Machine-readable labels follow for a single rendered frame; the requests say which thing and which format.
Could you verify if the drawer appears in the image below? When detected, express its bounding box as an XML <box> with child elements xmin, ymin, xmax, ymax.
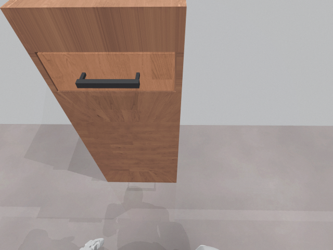
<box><xmin>37</xmin><ymin>52</ymin><xmax>175</xmax><ymax>91</ymax></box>

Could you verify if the handle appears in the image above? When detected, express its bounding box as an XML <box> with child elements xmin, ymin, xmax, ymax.
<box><xmin>75</xmin><ymin>72</ymin><xmax>140</xmax><ymax>89</ymax></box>

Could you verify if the cabinet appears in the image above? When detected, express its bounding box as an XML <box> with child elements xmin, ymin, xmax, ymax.
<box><xmin>0</xmin><ymin>0</ymin><xmax>187</xmax><ymax>183</ymax></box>

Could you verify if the left robot hand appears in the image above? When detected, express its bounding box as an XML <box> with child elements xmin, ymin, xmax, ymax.
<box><xmin>80</xmin><ymin>238</ymin><xmax>104</xmax><ymax>250</ymax></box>

